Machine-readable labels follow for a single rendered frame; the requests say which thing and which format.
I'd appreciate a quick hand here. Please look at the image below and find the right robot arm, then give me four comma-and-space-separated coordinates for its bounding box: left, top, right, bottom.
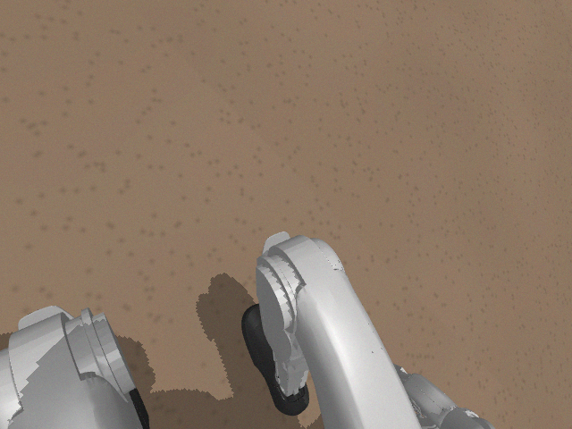
440, 408, 495, 429

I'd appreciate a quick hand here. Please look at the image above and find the left robot foot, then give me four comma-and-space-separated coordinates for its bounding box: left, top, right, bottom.
129, 388, 149, 429

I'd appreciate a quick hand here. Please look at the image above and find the right robot foot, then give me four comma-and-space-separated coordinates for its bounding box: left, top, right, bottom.
241, 304, 309, 416

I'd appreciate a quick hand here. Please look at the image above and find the right robot hand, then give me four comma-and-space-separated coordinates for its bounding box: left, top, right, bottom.
393, 364, 458, 429

